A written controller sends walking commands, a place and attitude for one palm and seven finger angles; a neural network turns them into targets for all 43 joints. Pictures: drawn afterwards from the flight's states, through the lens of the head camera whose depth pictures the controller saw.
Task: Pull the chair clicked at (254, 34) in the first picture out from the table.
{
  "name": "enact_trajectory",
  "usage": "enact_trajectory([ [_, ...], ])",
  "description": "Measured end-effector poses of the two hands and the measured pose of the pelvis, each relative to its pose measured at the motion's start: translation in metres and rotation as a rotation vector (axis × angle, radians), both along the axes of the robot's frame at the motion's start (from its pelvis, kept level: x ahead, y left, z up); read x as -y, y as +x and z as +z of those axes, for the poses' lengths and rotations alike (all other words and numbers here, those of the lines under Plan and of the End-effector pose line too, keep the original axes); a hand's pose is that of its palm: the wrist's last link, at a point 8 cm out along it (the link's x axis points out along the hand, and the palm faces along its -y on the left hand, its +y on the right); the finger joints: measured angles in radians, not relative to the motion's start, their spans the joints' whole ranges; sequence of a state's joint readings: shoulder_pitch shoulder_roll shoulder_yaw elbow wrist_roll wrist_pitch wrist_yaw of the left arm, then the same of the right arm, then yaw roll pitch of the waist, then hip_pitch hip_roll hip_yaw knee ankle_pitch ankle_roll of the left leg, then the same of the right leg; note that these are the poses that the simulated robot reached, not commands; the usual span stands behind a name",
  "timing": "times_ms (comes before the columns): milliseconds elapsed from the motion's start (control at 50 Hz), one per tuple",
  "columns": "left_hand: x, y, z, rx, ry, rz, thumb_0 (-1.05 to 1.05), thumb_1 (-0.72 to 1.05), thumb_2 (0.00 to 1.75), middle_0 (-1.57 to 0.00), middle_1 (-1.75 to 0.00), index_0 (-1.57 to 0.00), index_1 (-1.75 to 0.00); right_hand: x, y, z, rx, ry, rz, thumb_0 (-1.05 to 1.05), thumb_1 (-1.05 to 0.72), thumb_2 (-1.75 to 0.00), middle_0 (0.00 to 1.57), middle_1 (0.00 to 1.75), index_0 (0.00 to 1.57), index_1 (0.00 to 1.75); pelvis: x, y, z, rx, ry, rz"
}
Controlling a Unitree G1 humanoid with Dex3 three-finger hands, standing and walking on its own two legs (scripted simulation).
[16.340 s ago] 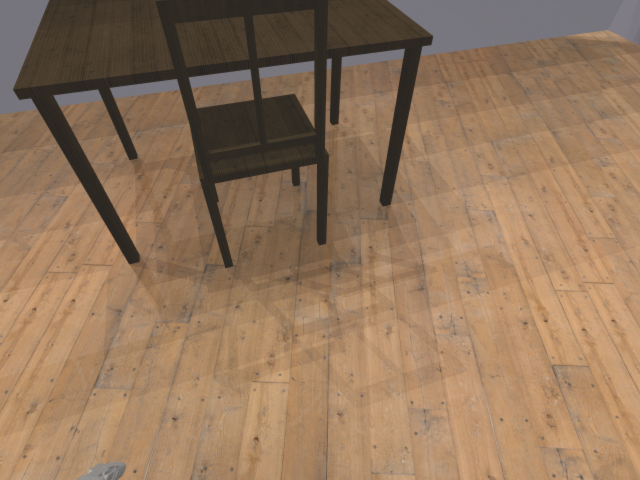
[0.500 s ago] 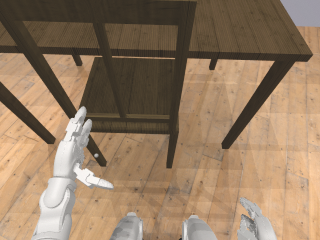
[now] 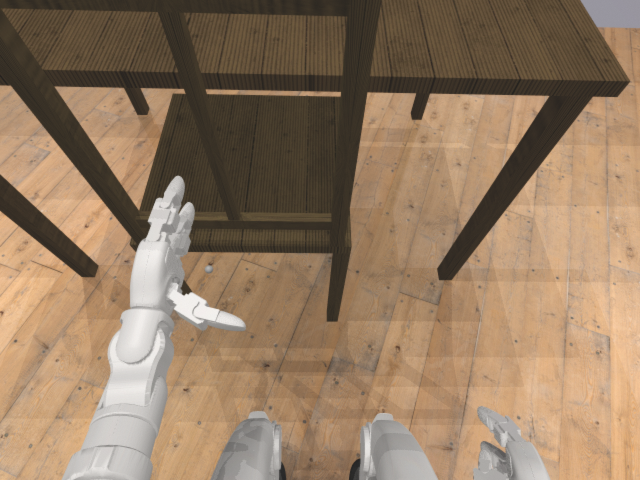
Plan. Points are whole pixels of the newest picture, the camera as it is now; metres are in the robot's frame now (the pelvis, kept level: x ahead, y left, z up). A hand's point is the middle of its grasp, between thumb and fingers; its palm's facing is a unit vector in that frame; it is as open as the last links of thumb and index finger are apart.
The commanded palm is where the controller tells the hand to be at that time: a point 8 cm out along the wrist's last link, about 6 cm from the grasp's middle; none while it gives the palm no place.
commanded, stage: aim the fingers beside a spindle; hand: left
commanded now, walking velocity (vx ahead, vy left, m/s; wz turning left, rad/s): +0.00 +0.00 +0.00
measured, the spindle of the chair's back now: (211, 142) +0.53 +0.16 +0.06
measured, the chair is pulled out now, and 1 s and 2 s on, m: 0.00 0.00 0.00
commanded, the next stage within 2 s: push the fingers through the gap in 0.78 s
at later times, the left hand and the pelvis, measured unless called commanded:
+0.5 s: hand (218, 261) +0.38 +0.14 +0.01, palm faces -0.02 -1.00 -0.04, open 16.9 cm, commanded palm +0.36 +0.19 +0.02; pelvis +0.00 +0.00 +0.00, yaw -1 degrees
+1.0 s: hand (216, 261) +0.38 +0.14 +0.02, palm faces -0.01 -1.00 -0.04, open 16.9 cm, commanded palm +0.37 +0.19 +0.02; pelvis +0.00 +0.00 -0.01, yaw +0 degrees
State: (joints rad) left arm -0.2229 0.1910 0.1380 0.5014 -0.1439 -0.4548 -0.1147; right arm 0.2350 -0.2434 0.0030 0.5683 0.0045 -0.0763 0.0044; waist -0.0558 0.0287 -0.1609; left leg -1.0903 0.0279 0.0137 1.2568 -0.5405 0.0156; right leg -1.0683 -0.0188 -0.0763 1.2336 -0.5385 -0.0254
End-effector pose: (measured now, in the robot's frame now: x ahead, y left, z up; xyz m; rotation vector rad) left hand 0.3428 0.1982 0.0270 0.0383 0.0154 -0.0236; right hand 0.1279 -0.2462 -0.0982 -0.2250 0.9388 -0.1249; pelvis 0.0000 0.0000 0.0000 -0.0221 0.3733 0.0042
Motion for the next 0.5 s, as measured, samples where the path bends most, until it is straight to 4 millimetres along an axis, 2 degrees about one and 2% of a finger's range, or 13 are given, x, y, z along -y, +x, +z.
enact_trajectory([
  [300, 0.015, 0.033, -0.012, 0.007, -0.002, 0.0, -0.01, -0.49, 0.3, -0.06, -0.08, -0.06, -0.08, 0.003, -0.026, -0.017, -0.093, 0.003, -0.039, 0.01, -0.91, -0.9, 0.21, 0.3, 0.2, 0.3, -0.002, -0.003, -0.009, -0.035, 0.001, -0.007],
  [400, 0.012, 0.027, -0.006, 0.012, 0.006, 0.006, -0.01, -0.49, 0.3, -0.06, -0.08, -0.06, -0.08, 0.001, -0.032, -0.016, -0.114, 0.025, -0.054, 0.01, -0.91, -0.9, 0.2, 0.3, 0.2, 0.3, -0.003, -0.001, -0.006, -0.029, 0.006, -0.016],
  [500, 0.008, 0.016, -0.01, -0.011, 0.002, 0.009, -0.01, -0.49, 0.3, -0.06, -0.08, -0.06, -0.08, -0.001, -0.031, -0.013, -0.119, 0.026, -0.042, 0.01, -0.91, -0.9, 0.21, 0.3, 0.2, 0.3, -0.003, 0.0, -0.003, -0.022, 0.005, -0.011],
])
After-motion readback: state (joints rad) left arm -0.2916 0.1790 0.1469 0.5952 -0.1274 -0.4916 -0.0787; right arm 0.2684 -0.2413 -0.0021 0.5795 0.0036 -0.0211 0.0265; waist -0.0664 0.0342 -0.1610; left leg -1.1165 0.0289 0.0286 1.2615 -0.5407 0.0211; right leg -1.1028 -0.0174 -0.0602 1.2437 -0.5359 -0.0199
